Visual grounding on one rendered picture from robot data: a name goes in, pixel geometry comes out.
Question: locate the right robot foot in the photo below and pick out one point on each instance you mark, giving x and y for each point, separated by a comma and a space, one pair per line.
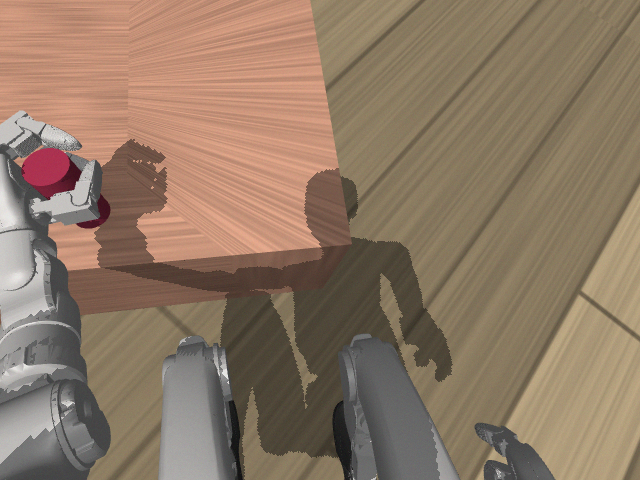
342, 440

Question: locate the left robot hand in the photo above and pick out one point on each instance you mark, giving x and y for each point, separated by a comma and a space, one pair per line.
21, 205

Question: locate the left robot arm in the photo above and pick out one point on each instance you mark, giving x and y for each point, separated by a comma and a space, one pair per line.
51, 427

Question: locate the right robot hand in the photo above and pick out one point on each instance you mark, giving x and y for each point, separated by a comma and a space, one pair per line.
523, 461

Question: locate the can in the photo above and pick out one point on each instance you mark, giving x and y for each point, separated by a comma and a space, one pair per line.
51, 171

